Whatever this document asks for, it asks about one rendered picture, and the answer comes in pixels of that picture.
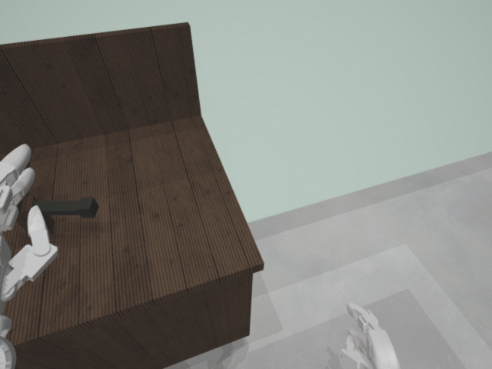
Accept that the right robot hand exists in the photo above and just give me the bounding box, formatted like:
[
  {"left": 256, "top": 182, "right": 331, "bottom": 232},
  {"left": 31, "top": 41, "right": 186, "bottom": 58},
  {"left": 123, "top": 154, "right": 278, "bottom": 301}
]
[{"left": 341, "top": 302, "right": 401, "bottom": 369}]

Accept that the counter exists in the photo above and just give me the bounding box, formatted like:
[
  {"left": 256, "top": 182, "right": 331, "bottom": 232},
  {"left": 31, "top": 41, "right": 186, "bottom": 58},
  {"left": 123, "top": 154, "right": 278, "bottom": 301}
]
[{"left": 0, "top": 22, "right": 264, "bottom": 369}]

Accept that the robot left forearm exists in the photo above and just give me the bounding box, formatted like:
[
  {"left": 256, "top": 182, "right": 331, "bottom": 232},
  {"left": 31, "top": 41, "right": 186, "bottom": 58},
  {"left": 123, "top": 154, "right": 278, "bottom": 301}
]
[{"left": 0, "top": 315, "right": 16, "bottom": 369}]

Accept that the tap lever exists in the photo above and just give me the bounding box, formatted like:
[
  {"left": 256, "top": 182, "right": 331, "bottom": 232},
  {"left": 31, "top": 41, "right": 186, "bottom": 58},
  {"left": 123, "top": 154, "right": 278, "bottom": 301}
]
[{"left": 33, "top": 198, "right": 99, "bottom": 218}]

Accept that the left robot hand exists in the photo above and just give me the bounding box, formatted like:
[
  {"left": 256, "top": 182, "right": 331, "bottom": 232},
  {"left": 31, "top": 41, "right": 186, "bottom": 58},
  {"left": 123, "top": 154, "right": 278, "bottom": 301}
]
[{"left": 0, "top": 144, "right": 58, "bottom": 315}]

